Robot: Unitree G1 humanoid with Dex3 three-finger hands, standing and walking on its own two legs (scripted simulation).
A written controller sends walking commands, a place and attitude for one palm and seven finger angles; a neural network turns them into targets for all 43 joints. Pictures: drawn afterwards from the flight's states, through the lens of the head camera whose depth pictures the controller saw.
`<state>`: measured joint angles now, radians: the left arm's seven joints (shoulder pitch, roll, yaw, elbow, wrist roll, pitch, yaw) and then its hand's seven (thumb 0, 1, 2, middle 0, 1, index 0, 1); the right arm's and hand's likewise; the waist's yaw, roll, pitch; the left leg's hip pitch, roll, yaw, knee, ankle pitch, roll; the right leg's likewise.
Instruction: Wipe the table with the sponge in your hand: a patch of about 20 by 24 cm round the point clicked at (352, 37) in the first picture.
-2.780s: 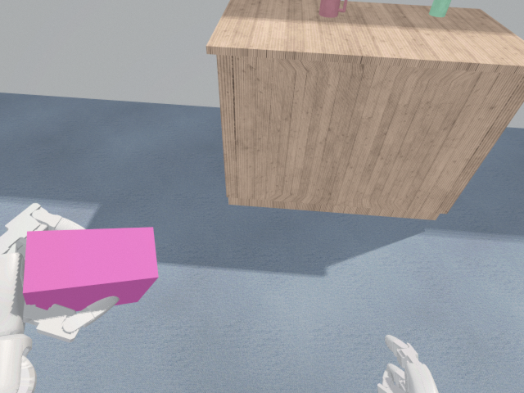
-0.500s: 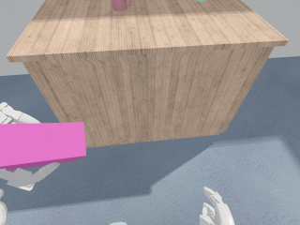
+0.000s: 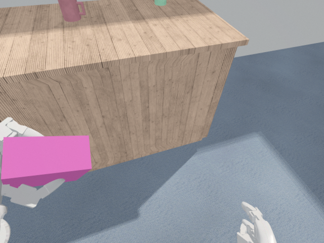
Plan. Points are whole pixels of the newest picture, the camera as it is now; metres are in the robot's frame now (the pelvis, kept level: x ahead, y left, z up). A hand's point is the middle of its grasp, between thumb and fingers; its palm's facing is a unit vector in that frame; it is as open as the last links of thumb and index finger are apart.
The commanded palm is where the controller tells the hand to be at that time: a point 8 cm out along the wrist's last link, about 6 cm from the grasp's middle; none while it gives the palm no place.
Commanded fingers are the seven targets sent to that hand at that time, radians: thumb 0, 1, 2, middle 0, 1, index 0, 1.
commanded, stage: take the last steps up to it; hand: left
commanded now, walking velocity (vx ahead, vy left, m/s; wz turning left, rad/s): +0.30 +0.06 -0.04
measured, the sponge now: (59, 161) +0.23 +0.21 +0.15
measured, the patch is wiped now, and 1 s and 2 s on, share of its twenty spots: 0.00 0.00 0.00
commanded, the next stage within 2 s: none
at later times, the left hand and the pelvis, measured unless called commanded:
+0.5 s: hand (39, 157) +0.22 +0.24 +0.17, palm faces +0.44 -0.81 -0.38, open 10.3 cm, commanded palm +0.17 +0.28 +0.18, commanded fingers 0.00 0.10 1.30 -1.20 -1.60 -1.20 -1.60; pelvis +0.01 +0.00 +0.00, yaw +0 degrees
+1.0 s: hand (68, 122) +0.31 +0.22 +0.17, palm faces +0.38 -0.81 -0.45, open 10.3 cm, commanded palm +0.25 +0.26 +0.18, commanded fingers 0.00 0.10 1.30 -1.20 -1.60 -1.20 -1.60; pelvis +0.09 -0.02 +0.01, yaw +0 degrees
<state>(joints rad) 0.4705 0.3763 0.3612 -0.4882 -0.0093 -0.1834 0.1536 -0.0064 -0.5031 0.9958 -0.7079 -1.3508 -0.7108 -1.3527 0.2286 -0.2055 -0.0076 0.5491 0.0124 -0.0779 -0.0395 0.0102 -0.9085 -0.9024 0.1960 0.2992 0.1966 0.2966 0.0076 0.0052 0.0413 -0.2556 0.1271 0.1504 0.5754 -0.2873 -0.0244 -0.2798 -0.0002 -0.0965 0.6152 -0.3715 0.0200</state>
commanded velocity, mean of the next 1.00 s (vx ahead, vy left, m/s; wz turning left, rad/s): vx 0.30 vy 0.09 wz -0.01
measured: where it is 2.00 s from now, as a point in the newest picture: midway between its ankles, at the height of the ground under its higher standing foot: (159, 233)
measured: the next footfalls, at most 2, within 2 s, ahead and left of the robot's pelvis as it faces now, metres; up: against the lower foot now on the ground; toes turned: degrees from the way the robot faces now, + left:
left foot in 0.42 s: +0.08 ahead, +0.13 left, +0.00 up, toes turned +8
right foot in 0.70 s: +0.11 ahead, -0.12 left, +0.00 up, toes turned -9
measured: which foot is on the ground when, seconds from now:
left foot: down 0.00-0.06, up 0.08-0.40, down 0.42-0.72, up 0.74-1.00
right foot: down 0.00-0.44, up 0.46-0.68, down 0.70-1.00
